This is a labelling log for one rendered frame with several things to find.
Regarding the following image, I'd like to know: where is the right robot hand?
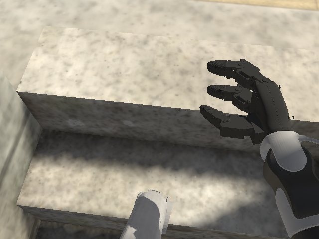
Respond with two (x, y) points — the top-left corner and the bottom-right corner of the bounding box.
(199, 59), (294, 145)

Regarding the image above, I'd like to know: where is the robot right forearm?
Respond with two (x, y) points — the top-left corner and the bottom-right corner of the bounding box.
(259, 130), (319, 239)

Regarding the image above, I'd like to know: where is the robot left thigh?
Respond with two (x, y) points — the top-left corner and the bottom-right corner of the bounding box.
(120, 190), (173, 239)

